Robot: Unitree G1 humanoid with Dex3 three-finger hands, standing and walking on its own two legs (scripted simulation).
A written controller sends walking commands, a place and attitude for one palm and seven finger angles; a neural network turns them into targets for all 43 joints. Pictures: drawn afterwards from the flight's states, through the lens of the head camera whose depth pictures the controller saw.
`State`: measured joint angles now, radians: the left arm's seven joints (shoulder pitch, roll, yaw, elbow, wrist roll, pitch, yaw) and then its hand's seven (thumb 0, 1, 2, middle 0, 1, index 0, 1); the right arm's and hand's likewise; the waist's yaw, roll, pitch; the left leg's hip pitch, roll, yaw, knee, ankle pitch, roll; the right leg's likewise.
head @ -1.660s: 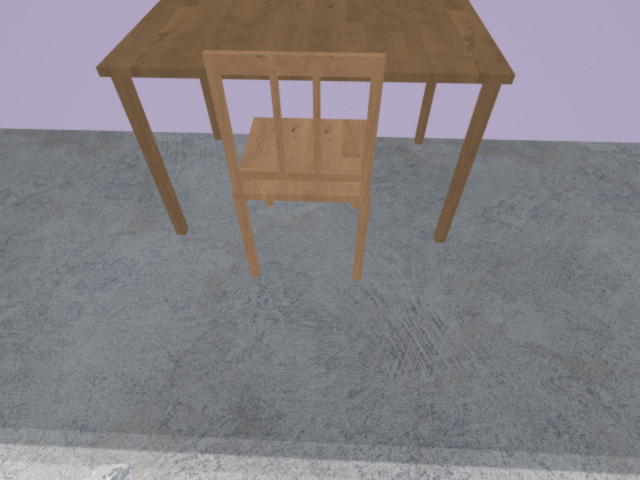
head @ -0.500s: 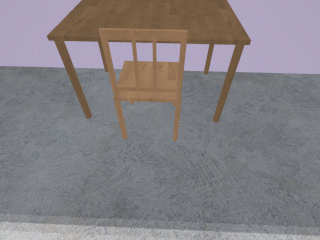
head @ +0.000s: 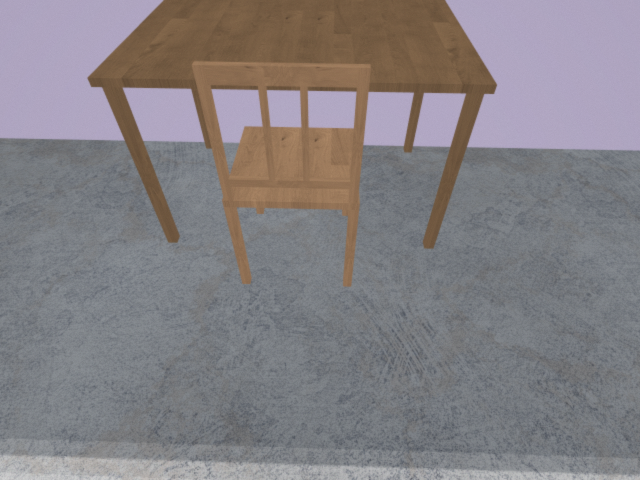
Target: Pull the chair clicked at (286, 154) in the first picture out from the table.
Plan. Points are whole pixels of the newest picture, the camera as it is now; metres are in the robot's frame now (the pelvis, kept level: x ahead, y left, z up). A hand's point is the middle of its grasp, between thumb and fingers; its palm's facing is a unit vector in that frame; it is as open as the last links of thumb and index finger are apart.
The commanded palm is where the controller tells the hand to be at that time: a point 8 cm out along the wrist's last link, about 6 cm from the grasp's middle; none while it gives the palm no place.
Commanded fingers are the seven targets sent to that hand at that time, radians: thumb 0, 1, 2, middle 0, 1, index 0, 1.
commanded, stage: walk to a spot facing it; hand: left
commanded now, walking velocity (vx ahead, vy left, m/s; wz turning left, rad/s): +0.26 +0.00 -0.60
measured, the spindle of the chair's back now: (267, 136) +0.96 +0.21 -0.10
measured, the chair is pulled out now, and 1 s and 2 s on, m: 0.00 0.00 0.00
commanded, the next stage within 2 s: turn to face it in 0.50 s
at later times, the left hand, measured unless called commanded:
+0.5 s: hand out of the picture +0.14 +0.14 -0.17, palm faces -0.20 -0.96 -0.20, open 7.4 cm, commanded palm none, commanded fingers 0.00 0.90 0.90 -0.20 -0.30 -0.20 -0.30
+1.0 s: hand (250, 342) +0.38 +0.16 -0.18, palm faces -0.25 -0.95 -0.19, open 7.4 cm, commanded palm none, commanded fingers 0.00 0.90 0.90 -0.20 -0.30 -0.20 -0.30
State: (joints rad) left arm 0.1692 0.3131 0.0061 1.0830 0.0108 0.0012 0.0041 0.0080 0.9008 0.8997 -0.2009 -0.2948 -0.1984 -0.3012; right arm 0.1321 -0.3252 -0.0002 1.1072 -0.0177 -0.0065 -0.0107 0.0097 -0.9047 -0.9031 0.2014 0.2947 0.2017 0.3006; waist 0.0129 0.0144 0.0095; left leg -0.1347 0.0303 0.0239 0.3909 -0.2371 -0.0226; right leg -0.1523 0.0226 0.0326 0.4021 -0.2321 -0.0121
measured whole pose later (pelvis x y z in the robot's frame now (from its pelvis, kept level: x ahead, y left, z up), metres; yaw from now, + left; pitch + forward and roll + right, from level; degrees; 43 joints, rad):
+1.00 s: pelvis +0.25 +0.01 +0.00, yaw -17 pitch +1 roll -1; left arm 0.18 0.19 0.05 0.99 0.01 0.02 0.02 0.01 0.91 0.90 -0.20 -0.29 -0.19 -0.30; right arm 0.25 -0.18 -0.03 1.02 -0.02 0.01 -0.02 0.00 -0.93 -0.90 0.20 0.29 0.20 0.30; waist -0.02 -0.02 0.04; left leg -0.30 -0.05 0.03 0.44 -0.16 0.08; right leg -0.41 -0.04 -0.01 0.92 -0.45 0.04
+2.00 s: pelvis +0.33 -0.02 +0.00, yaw -1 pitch -1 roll +1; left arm 0.31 0.19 0.05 1.09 0.02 0.02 -0.03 0.01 0.91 0.90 -0.20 -0.29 -0.19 -0.30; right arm 0.35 -0.17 -0.04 1.09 -0.03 -0.04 -0.03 0.01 -0.92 -0.90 0.20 0.29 0.20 0.30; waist 0.01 -0.03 0.04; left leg 0.00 0.02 0.06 0.33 -0.32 -0.01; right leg -0.49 -0.10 -0.07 0.77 -0.26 0.01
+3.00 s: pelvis +0.47 -0.12 -0.01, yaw -2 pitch -1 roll +2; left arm 0.24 0.18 0.03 1.06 0.02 0.01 0.04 0.01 0.91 0.90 -0.20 -0.29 -0.19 -0.30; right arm 0.17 -0.18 -0.05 1.08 -0.01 0.05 -0.03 0.01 -0.91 -0.90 0.20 0.29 0.20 0.30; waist 0.00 0.04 0.04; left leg -0.29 0.04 0.07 0.60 -0.37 -0.01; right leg -0.22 -0.01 -0.05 0.55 -0.31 -0.05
